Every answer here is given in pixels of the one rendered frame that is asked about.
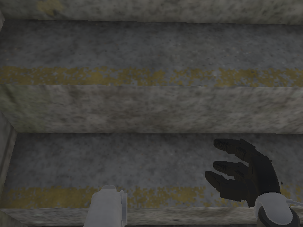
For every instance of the left robot thigh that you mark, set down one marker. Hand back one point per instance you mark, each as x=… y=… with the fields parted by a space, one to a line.
x=108 y=208

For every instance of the right robot hand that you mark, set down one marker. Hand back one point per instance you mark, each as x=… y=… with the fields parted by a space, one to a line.
x=251 y=181

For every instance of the robot right forearm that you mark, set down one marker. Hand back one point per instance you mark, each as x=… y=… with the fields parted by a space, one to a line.
x=272 y=210

